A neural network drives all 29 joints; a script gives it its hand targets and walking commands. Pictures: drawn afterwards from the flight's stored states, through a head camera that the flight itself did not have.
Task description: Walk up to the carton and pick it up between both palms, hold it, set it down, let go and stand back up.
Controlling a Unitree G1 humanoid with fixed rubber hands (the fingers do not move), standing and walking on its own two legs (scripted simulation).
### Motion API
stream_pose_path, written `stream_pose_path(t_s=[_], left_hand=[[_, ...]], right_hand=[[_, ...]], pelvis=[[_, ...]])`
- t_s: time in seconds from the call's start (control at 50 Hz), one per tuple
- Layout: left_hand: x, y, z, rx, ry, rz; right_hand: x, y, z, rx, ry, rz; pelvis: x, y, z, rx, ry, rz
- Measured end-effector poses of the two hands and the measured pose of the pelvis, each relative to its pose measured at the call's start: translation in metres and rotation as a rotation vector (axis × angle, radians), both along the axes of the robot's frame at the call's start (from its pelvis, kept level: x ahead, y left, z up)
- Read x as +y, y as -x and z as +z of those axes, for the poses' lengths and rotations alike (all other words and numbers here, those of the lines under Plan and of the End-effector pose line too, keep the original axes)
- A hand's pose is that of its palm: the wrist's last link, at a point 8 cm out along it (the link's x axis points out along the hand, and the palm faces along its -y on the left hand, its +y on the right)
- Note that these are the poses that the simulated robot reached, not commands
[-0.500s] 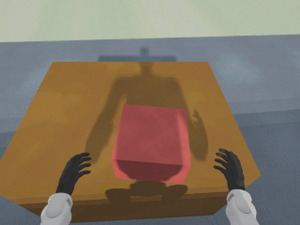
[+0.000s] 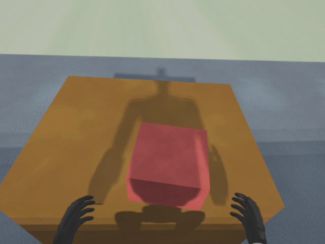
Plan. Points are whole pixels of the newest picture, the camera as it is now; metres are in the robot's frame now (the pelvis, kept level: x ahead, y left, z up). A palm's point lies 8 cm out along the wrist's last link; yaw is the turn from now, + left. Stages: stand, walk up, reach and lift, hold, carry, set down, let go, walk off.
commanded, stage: set down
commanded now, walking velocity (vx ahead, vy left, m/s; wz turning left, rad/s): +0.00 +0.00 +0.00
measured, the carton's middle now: (169, 163) +0.41 -0.05 -0.09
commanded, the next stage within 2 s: let go in 1.46 s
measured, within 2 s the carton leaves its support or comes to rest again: neither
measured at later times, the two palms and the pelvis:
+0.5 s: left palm (63, 242) +0.18 +0.22 -0.06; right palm out of the picture +0.16 -0.22 -0.05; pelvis -0.01 +0.01 +0.00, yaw -2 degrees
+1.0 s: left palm out of the picture +0.16 +0.22 -0.07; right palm (249, 238) +0.17 -0.23 -0.06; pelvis +0.01 +0.00 +0.01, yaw -1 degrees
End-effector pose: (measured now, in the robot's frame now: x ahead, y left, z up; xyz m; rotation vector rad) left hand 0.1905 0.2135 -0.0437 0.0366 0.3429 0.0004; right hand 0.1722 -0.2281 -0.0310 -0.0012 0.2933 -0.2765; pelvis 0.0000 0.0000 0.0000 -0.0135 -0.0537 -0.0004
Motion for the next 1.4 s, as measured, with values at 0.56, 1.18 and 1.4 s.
stream_pose_path(t_s=[0.56,1.18,1.4], left_hand=[[0.006,0.009,-0.012,0.102,-0.047,0.014],[0.012,0.031,-0.02,0.412,-0.135,0.075],[0.013,0.03,-0.025,0.466,-0.153,0.066]], right_hand=[[0.005,0.014,-0.021,0.119,0.001,0.014],[0.009,0.011,-0.03,0.32,0.081,0.169],[0.004,0.019,-0.035,0.381,0.095,0.166]], pelvis=[[0.01,0.007,-0.001,-0.046,-0.008,-0.032],[-0.003,-0.005,0.009,-0.06,-0.006,-0.019],[0.001,-0.003,0.008,-0.06,-0.004,-0.032]])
